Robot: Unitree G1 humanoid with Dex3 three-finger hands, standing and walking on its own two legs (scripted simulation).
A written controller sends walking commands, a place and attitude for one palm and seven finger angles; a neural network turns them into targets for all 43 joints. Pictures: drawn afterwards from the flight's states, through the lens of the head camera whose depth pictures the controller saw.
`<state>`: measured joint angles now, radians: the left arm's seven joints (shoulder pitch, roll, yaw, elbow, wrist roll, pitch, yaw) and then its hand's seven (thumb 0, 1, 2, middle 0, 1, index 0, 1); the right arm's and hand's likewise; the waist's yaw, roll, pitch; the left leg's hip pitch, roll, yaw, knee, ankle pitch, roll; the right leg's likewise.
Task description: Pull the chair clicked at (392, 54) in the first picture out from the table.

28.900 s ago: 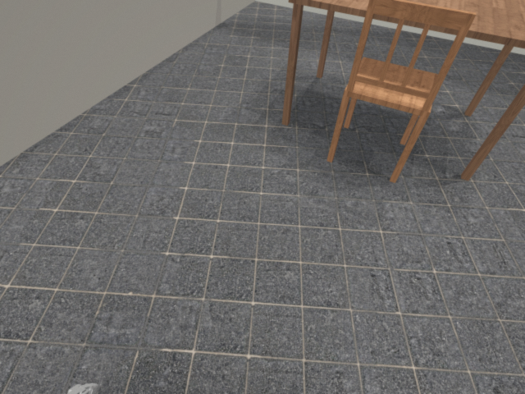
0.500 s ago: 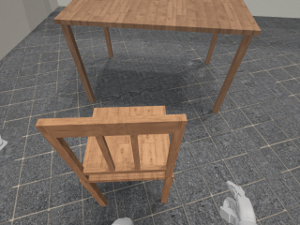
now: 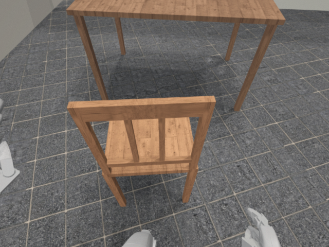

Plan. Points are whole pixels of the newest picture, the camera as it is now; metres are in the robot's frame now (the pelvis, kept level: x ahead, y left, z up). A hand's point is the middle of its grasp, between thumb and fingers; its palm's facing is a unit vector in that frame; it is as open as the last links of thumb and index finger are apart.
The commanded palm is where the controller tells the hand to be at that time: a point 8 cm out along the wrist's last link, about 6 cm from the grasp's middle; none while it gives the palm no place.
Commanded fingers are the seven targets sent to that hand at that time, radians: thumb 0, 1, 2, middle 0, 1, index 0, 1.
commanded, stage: stop stepping back and stand still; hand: left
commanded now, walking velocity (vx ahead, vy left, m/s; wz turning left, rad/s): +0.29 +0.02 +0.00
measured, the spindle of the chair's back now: (132, 142) +0.43 +0.16 -0.09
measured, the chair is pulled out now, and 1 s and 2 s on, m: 0.59 0.59 0.59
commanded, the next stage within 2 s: let the arm hang, fingers relaxed in 0.62 s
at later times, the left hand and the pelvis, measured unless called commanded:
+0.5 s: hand out of the picture +0.12 +0.27 +0.17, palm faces +0.47 -0.75 -0.46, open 7.4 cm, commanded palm +0.08 +0.29 +0.19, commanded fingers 0.00 0.90 0.90 -0.20 -0.30 -0.20 -0.30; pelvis -0.05 -0.01 +0.01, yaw +2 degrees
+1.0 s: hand out of the picture +0.02 +0.16 -0.16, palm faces +0.10 -0.98 -0.16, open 7.1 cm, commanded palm none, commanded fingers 0.00 0.90 0.90 -0.20 -0.30 -0.20 -0.30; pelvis -0.04 -0.01 +0.00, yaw +3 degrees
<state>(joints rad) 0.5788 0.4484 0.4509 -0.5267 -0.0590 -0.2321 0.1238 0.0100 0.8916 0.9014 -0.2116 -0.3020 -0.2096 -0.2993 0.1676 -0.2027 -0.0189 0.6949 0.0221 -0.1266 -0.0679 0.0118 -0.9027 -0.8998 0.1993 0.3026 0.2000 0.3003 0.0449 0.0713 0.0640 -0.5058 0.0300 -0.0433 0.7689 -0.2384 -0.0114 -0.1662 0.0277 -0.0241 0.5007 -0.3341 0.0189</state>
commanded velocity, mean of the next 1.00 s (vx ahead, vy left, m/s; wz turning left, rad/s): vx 0.06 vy -0.01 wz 0.00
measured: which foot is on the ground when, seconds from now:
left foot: up 0.00-0.02, down 0.04-1.00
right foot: down 0.00-1.00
